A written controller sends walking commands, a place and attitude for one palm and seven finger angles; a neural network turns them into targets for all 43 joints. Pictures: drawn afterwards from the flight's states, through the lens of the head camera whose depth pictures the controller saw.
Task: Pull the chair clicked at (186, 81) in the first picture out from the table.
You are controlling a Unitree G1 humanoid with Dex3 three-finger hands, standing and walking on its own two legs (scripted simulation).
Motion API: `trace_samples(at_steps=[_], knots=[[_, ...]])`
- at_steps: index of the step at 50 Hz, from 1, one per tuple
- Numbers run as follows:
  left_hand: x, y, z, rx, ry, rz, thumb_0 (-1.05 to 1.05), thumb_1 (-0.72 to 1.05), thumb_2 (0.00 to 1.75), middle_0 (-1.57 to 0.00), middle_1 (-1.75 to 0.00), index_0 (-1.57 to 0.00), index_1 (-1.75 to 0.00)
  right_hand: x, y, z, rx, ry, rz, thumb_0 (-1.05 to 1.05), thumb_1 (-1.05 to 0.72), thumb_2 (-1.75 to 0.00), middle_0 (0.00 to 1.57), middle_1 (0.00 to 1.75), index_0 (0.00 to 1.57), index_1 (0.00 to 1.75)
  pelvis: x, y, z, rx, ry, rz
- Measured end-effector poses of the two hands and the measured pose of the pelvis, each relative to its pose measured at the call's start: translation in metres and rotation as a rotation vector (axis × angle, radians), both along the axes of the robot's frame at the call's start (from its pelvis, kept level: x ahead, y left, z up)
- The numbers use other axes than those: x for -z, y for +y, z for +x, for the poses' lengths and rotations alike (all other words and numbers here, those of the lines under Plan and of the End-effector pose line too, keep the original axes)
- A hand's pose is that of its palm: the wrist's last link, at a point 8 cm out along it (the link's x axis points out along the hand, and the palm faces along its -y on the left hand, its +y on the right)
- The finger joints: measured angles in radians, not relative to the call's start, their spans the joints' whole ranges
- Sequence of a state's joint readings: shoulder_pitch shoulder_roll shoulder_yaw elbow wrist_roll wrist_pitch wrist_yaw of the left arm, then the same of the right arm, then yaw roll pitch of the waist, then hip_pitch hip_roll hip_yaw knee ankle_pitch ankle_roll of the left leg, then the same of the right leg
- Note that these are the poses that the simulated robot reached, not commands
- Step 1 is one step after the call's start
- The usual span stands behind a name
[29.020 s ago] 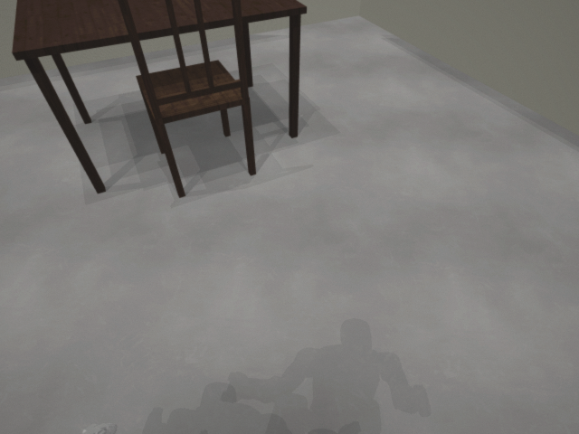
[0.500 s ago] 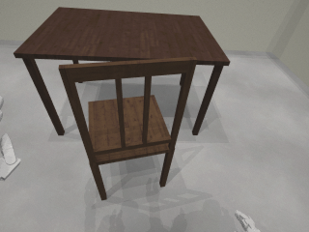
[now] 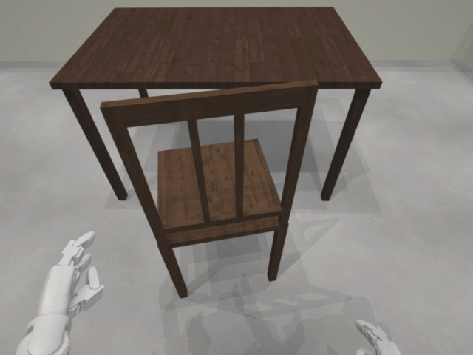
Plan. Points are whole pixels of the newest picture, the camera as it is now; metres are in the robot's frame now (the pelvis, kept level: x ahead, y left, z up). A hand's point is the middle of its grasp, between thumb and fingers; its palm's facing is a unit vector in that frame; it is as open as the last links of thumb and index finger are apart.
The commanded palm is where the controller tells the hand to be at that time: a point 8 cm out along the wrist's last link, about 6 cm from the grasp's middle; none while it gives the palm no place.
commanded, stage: let the arm hang, fingers relaxed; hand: left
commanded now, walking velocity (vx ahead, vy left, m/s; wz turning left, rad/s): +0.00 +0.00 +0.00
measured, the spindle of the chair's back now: (200, 178) +0.52 +0.13 -0.05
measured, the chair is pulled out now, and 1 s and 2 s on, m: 0.27 0.27 0.27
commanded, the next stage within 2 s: look to check the result in 0.98 s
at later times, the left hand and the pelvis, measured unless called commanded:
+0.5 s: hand out of the picture -0.04 +0.18 -0.16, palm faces +0.03 -0.97 -0.23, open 7.3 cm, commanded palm none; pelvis +0.01 -0.01 +0.00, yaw +1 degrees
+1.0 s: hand out of the picture +0.01 +0.13 -0.17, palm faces +0.06 -0.98 -0.16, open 7.3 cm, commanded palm none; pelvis +0.02 -0.03 +0.00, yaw +1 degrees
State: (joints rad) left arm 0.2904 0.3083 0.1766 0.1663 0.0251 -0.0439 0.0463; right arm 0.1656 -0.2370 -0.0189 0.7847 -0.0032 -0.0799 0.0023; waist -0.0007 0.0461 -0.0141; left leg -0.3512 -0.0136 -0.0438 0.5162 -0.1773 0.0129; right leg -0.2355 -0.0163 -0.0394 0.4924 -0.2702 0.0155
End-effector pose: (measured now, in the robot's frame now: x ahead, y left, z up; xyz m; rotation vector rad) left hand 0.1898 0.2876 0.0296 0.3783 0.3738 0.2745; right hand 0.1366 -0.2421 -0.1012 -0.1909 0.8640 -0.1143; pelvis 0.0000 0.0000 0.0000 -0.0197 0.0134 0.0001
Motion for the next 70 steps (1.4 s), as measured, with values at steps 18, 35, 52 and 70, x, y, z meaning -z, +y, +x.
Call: trace_samples(at_steps=[18, 35, 52, 70], knots=[[0.167, -0.057, -0.202, -0.186, 1.016, -0.296, -0.02, 0.97, 0.9, -0.2, -0.3, -0.21, -0.3, 0.03, -0.003, -0.13, 0.088, 0.549, -0.005, 0.0, -0.92, -0.9, 0.2, 0.3, 0.2, 0.3, -0.004, -0.013, 0.009, -0.023, -0.023, 0.001], [0.168, -0.1, -0.209, -0.186, 1.024, -0.353, 0.01, 0.91, 0.9, -0.2, -0.3, -0.2, -0.3, 0.046, 0.012, -0.133, 0.088, 0.555, 0.077, 0.01, -0.92, -0.9, 0.2, 0.3, 0.2, 0.3, -0.003, -0.021, 0.015, -0.018, -0.039, 0.014], [0.17, -0.111, -0.191, -0.174, 0.988, -0.357, 0.01, 0.92, 0.9, -0.2, -0.3, -0.2, -0.3, 0.045, 0.007, -0.141, 0.113, 0.569, 0.082, 0.0, -0.91, -0.9, 0.2, 0.3, 0.2, 0.3, -0.003, -0.031, 0.017, -0.017, -0.044, 0.011], [0.17, -0.114, -0.19, -0.182, 0.995, -0.366, 0.0, 0.91, 0.9, -0.2, -0.3, -0.2, -0.3, 0.045, 0.005, -0.134, 0.106, 0.566, 0.076, 0.0, -0.9, -0.9, 0.2, 0.3, 0.2, 0.3, -0.003, -0.032, 0.02, -0.02, -0.04, 0.012]])
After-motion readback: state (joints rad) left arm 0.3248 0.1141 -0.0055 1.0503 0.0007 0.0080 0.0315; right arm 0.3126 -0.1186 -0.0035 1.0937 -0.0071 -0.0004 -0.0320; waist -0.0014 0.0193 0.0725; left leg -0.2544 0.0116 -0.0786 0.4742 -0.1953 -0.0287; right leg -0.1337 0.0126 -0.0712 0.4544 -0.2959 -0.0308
